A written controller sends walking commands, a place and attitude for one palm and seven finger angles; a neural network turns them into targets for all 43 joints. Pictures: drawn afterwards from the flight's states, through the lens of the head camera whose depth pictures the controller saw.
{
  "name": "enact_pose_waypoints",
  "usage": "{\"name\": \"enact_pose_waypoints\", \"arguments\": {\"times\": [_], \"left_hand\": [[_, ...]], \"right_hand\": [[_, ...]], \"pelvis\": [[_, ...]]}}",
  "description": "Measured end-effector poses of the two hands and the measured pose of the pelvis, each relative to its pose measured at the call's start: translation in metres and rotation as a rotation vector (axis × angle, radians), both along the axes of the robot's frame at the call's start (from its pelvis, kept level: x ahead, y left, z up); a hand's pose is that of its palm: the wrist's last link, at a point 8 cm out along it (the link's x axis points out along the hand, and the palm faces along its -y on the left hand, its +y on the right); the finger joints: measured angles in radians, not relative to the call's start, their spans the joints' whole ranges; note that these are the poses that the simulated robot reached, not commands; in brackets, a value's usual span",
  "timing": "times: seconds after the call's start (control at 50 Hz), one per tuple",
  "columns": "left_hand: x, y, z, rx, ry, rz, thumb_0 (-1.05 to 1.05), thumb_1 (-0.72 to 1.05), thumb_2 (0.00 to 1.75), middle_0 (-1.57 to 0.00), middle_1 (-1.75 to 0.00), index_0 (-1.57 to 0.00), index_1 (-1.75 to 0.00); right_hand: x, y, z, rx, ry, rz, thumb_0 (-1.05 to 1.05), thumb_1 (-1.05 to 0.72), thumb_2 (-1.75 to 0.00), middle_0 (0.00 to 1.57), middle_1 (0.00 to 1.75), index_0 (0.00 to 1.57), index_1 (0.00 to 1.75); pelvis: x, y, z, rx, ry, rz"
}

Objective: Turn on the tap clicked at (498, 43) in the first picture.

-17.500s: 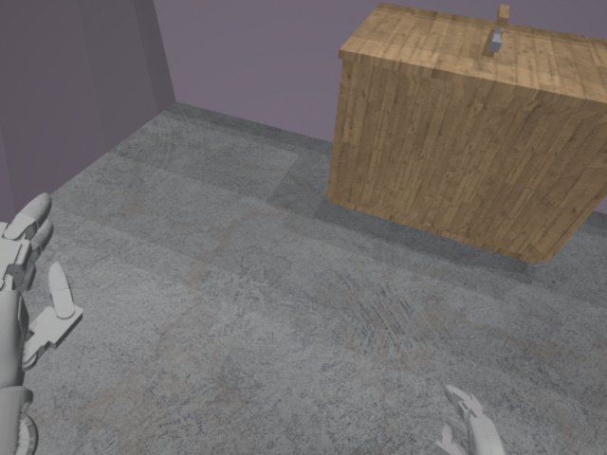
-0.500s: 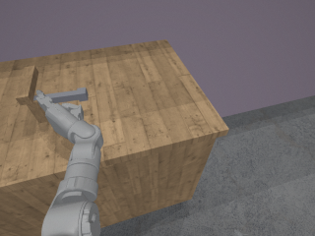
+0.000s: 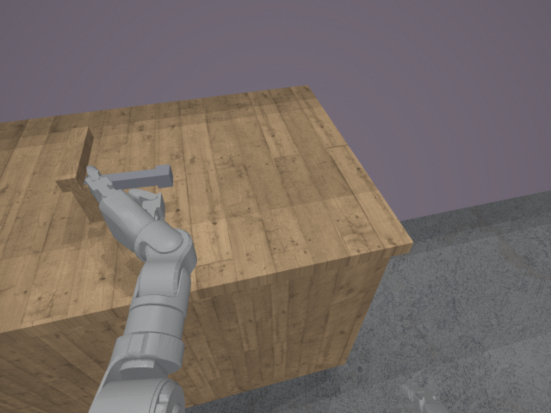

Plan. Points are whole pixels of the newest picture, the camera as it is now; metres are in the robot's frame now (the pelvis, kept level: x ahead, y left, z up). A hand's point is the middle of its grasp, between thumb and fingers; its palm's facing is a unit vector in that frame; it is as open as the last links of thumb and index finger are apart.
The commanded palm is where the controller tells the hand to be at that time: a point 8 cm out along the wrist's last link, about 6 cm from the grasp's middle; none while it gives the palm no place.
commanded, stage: lift the hand up off the lever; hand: left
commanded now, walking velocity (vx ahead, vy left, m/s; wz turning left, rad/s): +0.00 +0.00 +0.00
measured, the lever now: (164, 176) +0.47 +0.22 +0.09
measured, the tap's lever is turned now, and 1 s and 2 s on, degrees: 86 86 86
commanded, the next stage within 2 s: draw the hand back beside the body in 1.28 s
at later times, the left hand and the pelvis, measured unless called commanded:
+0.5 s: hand (153, 195) +0.38 +0.20 +0.14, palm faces +0.80 -0.60 -0.04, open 7.8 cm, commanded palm +0.32 +0.21 +0.14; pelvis -0.01 -0.01 +0.00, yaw +0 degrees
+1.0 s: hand (147, 188) +0.38 +0.20 +0.16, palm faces +0.79 -0.61 -0.03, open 7.8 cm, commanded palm +0.32 +0.21 +0.16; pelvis +0.00 -0.01 +0.01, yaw +0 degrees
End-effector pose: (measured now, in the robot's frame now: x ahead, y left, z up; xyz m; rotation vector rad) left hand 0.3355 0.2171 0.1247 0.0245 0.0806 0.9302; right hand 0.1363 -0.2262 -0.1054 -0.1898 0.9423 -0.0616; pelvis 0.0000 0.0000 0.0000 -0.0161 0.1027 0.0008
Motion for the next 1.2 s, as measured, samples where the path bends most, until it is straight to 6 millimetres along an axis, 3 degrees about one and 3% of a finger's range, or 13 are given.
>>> {"name": "enact_pose_waypoints", "arguments": {"times": [0.26, 0.8, 1.2], "left_hand": [[-0.011, 0.001, 0.013, 0.0, -0.01, -0.001, 0.02, 0.9, 0.9, -0.15, -0.15, -0.15, -0.15], [-0.011, 0.004, 0.032, -0.006, -0.012, -0.001, 0.02, 0.9, 0.9, -0.15, -0.15, -0.15, -0.15], [-0.01, 0.001, 0.044, -0.018, -0.01, -0.027, 0.02, 0.9, 0.9, -0.15, -0.15, -0.15, -0.15]], "right_hand": [[0.012, -0.004, 0.009, -0.015, -0.051, 0.017, 0.01, -0.9, -0.89, 0.2, 0.3, 0.21, 0.3], [0.004, -0.008, 0.012, -0.014, -0.057, -0.004, 0.01, -0.9, -0.89, 0.2, 0.3, 0.21, 0.3], [0.038, 0.003, 0.025, 0.003, -0.121, 0.024, 0.01, -0.9, -0.89, 0.2, 0.3, 0.21, 0.3]], "pelvis": [[-0.007, -0.005, 0.003, 0.003, -0.025, 0.009], [-0.01, -0.008, 0.008, 0.008, -0.047, 0.001], [0.0, -0.006, 0.012, 0.015, -0.067, -0.006]]}}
